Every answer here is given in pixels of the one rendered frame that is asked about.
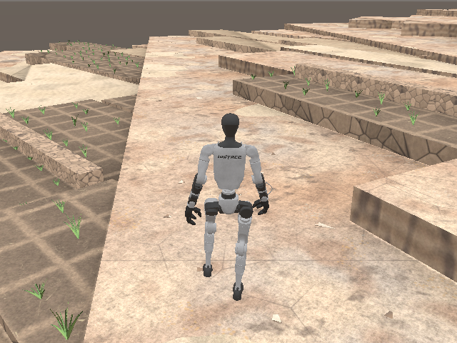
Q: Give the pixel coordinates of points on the left robot thigh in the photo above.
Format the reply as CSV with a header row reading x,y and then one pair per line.
x,y
211,208

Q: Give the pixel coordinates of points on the humanoid robot torso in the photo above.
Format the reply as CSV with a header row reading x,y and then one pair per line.
x,y
229,166

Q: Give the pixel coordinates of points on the robot right hand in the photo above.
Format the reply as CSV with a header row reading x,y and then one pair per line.
x,y
258,204

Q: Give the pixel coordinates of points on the robot left upper arm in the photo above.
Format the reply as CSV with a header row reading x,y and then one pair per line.
x,y
206,151

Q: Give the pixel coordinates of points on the robot right upper arm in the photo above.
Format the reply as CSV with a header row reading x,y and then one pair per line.
x,y
252,152

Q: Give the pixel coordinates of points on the robot left forearm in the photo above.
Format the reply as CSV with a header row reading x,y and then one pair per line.
x,y
194,195

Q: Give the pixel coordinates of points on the robot right forearm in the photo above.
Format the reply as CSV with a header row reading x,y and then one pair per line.
x,y
261,188

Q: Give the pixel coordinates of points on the robot left hand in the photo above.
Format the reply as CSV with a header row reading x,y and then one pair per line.
x,y
189,215

